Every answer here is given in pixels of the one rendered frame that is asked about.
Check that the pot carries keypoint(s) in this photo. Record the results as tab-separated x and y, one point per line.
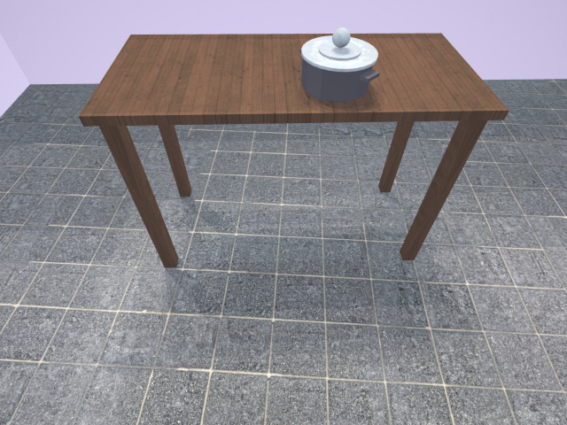
336	86

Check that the lid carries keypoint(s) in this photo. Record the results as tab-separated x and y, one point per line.
355	56

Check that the knob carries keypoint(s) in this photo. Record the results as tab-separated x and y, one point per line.
341	37

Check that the table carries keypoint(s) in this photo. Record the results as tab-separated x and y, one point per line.
168	80

